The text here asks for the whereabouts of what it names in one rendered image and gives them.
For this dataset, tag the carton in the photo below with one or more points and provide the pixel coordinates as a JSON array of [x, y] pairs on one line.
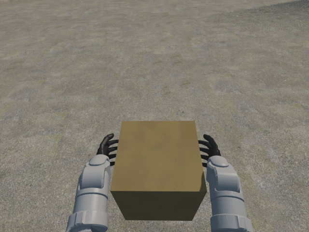
[[158, 172]]

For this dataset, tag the robot left hand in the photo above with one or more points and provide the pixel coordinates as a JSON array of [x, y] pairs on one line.
[[103, 149]]

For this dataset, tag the right robot forearm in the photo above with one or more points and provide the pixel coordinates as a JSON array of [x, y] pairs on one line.
[[227, 201]]

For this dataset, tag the left robot forearm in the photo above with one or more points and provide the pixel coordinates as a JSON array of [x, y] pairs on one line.
[[90, 208]]

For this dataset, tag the robot right hand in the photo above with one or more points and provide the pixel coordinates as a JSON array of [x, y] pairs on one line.
[[212, 148]]

